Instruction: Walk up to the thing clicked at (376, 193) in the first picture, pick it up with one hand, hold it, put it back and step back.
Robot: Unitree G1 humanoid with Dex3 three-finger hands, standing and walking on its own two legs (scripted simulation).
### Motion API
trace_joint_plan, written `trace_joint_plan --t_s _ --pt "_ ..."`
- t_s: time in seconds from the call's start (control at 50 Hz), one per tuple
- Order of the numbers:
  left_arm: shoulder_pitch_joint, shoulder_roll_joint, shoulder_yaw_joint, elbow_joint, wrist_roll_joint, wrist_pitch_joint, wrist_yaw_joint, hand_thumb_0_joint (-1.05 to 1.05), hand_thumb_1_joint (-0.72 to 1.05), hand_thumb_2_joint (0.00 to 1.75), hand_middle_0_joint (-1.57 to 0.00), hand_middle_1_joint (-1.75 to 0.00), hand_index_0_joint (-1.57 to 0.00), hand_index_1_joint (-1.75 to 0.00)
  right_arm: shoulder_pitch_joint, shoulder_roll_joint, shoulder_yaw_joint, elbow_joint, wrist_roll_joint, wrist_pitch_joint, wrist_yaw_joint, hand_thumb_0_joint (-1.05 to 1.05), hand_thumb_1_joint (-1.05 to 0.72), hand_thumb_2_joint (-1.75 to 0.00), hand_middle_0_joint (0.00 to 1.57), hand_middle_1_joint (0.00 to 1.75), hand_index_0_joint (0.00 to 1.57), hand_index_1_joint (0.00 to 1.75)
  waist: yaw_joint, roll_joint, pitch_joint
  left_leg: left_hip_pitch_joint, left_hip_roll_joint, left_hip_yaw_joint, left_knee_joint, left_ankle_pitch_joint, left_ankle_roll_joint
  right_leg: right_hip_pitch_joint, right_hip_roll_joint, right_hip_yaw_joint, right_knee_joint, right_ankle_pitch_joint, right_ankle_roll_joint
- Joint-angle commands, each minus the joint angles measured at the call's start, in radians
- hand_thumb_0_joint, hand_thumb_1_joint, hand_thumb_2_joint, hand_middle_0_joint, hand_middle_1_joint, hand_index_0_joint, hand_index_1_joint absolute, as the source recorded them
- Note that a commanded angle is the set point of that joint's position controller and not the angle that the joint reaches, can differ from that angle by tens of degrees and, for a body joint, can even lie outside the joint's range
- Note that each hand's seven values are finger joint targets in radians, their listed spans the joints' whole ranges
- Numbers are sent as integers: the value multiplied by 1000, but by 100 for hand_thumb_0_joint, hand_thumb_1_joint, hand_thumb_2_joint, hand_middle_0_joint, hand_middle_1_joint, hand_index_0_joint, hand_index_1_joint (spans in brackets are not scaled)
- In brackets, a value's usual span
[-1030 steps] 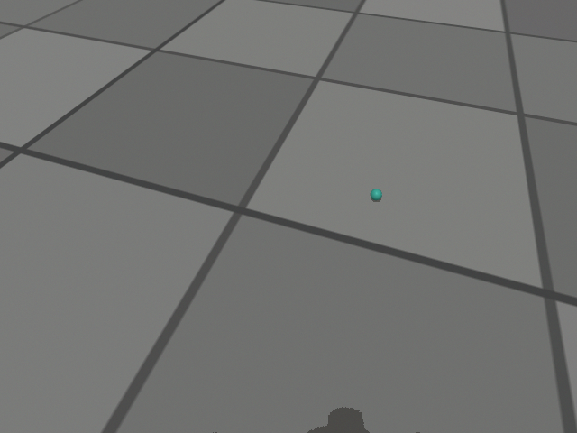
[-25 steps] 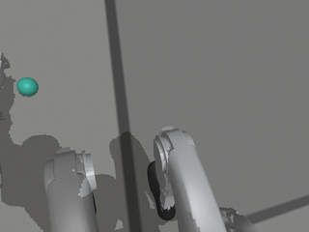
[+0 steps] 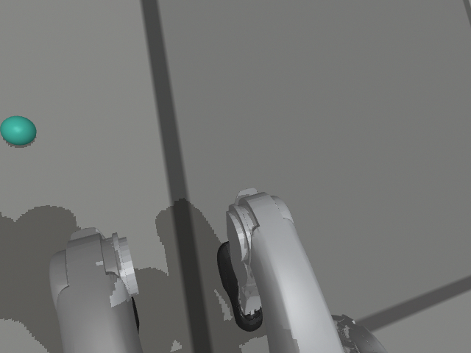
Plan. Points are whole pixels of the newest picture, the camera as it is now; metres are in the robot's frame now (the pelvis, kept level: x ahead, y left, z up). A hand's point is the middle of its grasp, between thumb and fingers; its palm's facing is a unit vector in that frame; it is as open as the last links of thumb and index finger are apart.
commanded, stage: rise first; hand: left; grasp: from above
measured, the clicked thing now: (18, 130) +0.53 +0.28 -0.30
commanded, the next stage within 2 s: approach in 0.84 s
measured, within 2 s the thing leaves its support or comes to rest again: neither
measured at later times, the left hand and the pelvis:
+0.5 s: hand out of the picture +0.49 +0.33 -0.19, palm faces -0.45 -0.08 -0.89, open 14.0 cm; pelvis +0.00 +0.01 +0.00, yaw -1 degrees
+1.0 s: hand out of the picture +0.49 +0.32 -0.18, palm faces -0.44 -0.08 -0.90, open 13.9 cm; pelvis +0.00 +0.00 +0.00, yaw -1 degrees
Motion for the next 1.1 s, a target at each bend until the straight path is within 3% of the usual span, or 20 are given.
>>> trace_joint_plan --t_s 0.0,0.04,0.08,0.14,0.18,0.24,0.3,0.4,0.52,0.62,0.64,0.72,0.78,0.82,0.9,0.92,0.96,1.04,1.08 --pt "-325 258 23 -129 -2 -6 42 0 -54 100 -8 -102 -8 -102 218 -277 -85 -3 -2 1 -13 0 -90 -90 20 30 20 30 -29 390 -681 528 16 107 -262 219 38 319 18 -126 -196 239 -101" --pt "-313 268 22 -125 1 -8 42 0 -55 101 -7 -102 -7 -102 217 -279 -83 -2 0 1 -14 0 -90 -90 20 30 20 30 -19 394 -693 540 16 105 -263 225 35 319 19 -127 -191 240 -104" --pt "-322 259 20 -115 0 -6 43 0 -54 101 -7 -103 -7 -102 226 -281 -77 -4 -8 -1 -12 0 -90 -90 20 30 20 30 -36 382 -671 527 17 105 -257 227 38 322 19 -130 -195 245 -100" --pt "-348 284 24 -145 -1 -6 42 0 -55 102 -7 -102 -7 -102 224 -286 -74 -6 -5 -1 -14 0 -90 -90 20 30 20 30 -38 408 -682 538 17 104 -261 222 36 324 18 -128 -197 243 -101" --pt "-311 264 11 -104 -3 -3 37 0 -54 100 -8 -103 -8 -103 219 -282 -71 -9 -5 -4 -11 0 -90 -90 20 30 20 30 -34 402 -653 524 19 101 -262 219 35 314 22 -133 -190 239 -104" --pt "-339 286 20 -128 -3 -2 33 0 -54 100 -8 -102 -8 -102 233 -290 -68 -15 -6 -5 -11 0 -90 -90 20 30 20 30 -49 388 -650 525 20 97 -254 227 37 317 19 -134 -195 246 -100" --pt "-345 315 29 -166 1 -4 34 0 -53 100 -8 -102 -8 -102 225 -293 -65 -18 -6 -2 -12 0 -90 -90 20 30 20 30 -31 448 -712 582 23 94 -264 264 28 334 20 -136 -183 273 -103" --pt "-329 284 13 -122 -5 4 24 0 -54 100 -7 -102 -7 -102 226 -296 -62 -26 -3 -1 -8 0 -90 -90 20 30 20 30 -52 429 -643 544 22 85 -264 234 31 294 17 -140 -184 254 -103" --pt "-307 285 16 -147 -8 3 15 0 -53 100 -9 -101 -8 -101 226 -298 -63 -36 0 7 -6 0 -90 -90 20 30 20 30 -34 445 -675 585 24 75 -280 267 24 297 17 -143 -179 272 -104" --pt "-351 284 11 -188 -10 -7 9 0 -53 100 -8 -101 -8 -101 232 -295 -63 -37 1 7 -4 0 -90 -90 20 30 20 30 -50 443 -670 555 22 83 -268 245 28 306 17 -138 -187 263 -104" --pt "-336 285 21 -181 -10 -6 12 0 -54 100 -9 -100 -8 -101 235 -296 -67 -41 1 7 -4 0 -90 -90 20 30 20 30 -42 439 -669 563 21 81 -276 248 26 304 15 -138 -186 265 -103" --pt "-311 256 6 -141 -3 -5 12 0 -52 99 -11 -99 -10 -99 243 -291 -63 -38 0 5 0 0 -90 -90 20 30 20 30 -57 416 -649 565 23 81 -262 262 30 302 18 -138 -190 275 -101" --pt "-331 294 25 -161 -4 -6 20 0 -50 97 -12 -97 -12 -97 237 -298 -66 -43 1 4 -3 0 -90 -90 20 30 20 30 -38 428 -667 551 20 85 -272 242 29 306 15 -136 -192 261 -103" --pt "-331 261 6 -157 -7 -4 15 0 -51 98 -13 -96 -12 -97 236 -292 -64 -39 -1 3 -2 0 -90 -90 20 30 20 30 -48 419 -667 554 21 89 -270 232 31 308 19 -137 -200 254 -102" --pt "-345 291 15 -155 -2 3 23 0 -51 98 -11 -98 -11 -99 233 -297 -62 -47 3 4 -7 0 -90 -90 20 30 20 30 -42 426 -682 550 20 88 -274 232 32 309 18 -137 -195 254 -103" --pt "-339 286 17 -147 -1 6 22 0 -57 104 -13 -94 -10 -97 239 -297 -63 -47 2 3 -5 0 -91 -90 20 30 20 30 -48 440 -656 558 20 84 -280 237 26 293 13 -137 -188 256 -105" --pt "-366 263 5 -159 -3 7 17 0 -49 95 -11 -105 -12 -103 237 -297 -63 -47 1 2 -5 0 -90 -90 20 30 20 30 -59 435 -651 557 22 76 -287 216 27 275 14 -142 -191 241 -105" --pt "-430 166 -58 -175 -13 11 7 0 -48 94 -13 -104 -14 -103 247 -288 -63 -36 2 -5 -6 0 -91 -90 20 30 20 30 -99 425 -642 538 24 84 -274 182 34 272 21 -141 -209 229 -104" --pt "-471 157 -70 -189 -18 17 5 0 -48 94 -12 -106 -13 -104 266 -295 -66 -27 2 -11 -8 0 -91 -90 20 30 20 30 -116 423 -643 543 24 84 -269 191 33 272 17 -139 -213 240 -102"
